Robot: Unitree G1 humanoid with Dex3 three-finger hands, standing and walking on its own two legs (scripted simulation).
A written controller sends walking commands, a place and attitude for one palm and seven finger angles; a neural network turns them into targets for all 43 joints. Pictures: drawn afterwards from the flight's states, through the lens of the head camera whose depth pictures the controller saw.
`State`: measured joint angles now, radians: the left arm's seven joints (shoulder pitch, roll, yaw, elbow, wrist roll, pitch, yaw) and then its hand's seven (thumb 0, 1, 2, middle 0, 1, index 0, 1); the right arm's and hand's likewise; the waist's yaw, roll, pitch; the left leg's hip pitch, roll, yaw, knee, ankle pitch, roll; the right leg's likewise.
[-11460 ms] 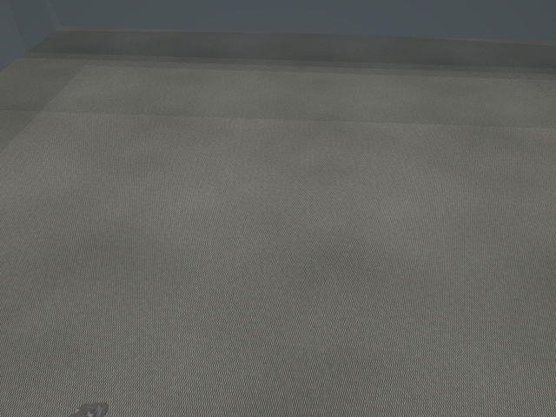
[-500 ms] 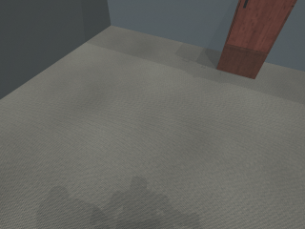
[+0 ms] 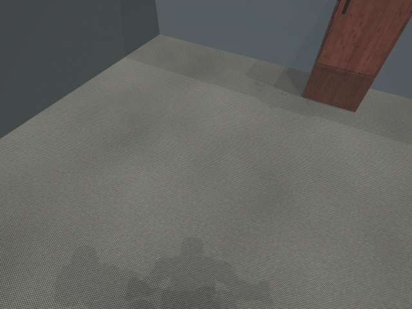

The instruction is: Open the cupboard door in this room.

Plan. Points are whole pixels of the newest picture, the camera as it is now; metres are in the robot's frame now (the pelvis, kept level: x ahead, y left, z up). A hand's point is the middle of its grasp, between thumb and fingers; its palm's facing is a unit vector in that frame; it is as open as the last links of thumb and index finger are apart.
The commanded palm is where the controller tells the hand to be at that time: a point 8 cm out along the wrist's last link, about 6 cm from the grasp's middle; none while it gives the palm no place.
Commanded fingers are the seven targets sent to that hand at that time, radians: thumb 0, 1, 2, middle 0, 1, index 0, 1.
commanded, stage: stand and wait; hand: left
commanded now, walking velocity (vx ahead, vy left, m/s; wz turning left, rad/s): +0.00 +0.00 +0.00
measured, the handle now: out of the picture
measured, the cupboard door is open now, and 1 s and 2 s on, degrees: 0 0 0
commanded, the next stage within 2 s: turn or walk to find it in 0.16 s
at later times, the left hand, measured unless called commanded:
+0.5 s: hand out of the picture +0.07 +0.21 -0.18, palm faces -0.13 -0.95 -0.29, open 7.4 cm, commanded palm none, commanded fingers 0.00 0.90 0.90 -0.20 -0.30 -0.20 -0.30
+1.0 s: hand out of the picture +0.06 +0.20 -0.19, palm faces -0.07 -0.97 -0.25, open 7.4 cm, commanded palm none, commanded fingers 0.00 0.90 0.90 -0.20 -0.30 -0.20 -0.30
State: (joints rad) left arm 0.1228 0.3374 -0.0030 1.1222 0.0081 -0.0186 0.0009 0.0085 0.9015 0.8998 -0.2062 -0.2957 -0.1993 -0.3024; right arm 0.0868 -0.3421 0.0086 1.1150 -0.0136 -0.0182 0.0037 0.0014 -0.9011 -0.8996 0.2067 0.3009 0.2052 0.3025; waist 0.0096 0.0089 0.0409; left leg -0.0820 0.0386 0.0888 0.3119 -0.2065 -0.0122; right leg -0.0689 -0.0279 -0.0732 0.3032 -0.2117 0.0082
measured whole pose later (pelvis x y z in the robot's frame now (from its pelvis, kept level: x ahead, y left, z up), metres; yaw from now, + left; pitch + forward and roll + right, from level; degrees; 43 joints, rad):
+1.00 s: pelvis -0.02 +0.00 -0.01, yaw -7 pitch -2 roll -1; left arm 0.16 0.25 0.04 1.08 0.01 0.01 0.02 0.01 0.90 0.90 -0.21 -0.30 -0.20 -0.30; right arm 0.19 -0.25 -0.02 1.12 -0.02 0.01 -0.01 0.00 -0.91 -0.90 0.20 0.30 0.20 0.30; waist 0.01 -0.01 0.05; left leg -0.20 0.04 -0.02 0.52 -0.29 -0.03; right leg -0.20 0.00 -0.09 0.48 -0.25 -0.01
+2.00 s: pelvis -0.05 +0.03 -0.02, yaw +6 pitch -1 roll -2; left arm 0.19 0.21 0.03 1.05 0.01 0.02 0.03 0.01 0.90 0.90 -0.20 -0.30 -0.20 -0.30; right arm 0.24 -0.23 -0.03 1.07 -0.02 0.04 0.00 0.00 -0.90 -0.90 0.20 0.30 0.20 0.30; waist -0.01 0.01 0.07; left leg -0.34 0.01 -0.01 0.63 -0.28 0.00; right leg -0.20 -0.05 -0.13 0.55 -0.32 0.03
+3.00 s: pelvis -0.06 -0.03 -0.01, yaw +25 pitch +0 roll +0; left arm 0.20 0.22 0.05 1.03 0.01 0.04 0.02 0.01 0.91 0.90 -0.20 -0.30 -0.20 -0.30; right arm 0.13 -0.19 -0.04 1.02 -0.03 0.03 -0.01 0.00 -0.90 -0.90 0.21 0.30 0.20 0.30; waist 0.02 0.01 0.09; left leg -0.24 0.00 -0.07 0.51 -0.28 -0.02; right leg -0.32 -0.05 -0.05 0.75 -0.46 0.05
